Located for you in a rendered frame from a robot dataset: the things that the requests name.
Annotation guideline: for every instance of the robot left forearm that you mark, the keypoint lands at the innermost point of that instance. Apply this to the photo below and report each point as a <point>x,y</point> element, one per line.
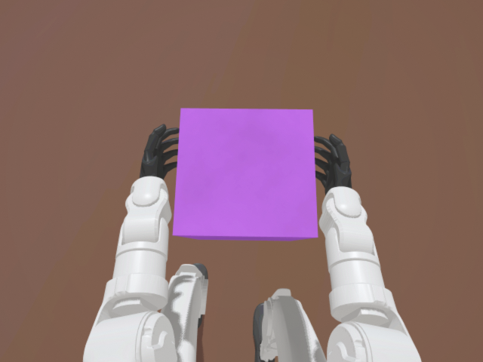
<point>138,283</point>

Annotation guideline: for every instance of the robot left hand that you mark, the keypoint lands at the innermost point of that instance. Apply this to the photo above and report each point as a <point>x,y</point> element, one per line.
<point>154,159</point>

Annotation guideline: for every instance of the robot left shin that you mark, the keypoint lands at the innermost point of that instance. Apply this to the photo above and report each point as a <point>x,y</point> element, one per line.
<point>186,268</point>

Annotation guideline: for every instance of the robot left upper arm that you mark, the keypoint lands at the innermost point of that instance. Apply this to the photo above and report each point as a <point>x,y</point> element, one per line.
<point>142,337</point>

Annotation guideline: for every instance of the robot right upper arm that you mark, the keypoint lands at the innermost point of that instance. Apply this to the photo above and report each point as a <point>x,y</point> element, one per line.
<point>357,342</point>

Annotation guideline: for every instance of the carton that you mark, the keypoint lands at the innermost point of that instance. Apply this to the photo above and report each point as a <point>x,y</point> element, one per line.
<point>246,174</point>

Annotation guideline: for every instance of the robot right hand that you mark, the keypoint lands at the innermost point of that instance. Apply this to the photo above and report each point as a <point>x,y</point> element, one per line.
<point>337,169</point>

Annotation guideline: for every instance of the robot right forearm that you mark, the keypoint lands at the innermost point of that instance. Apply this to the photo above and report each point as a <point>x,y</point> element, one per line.
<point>358,292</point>

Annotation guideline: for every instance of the right robot foot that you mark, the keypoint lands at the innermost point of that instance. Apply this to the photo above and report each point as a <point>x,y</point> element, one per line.
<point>257,332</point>

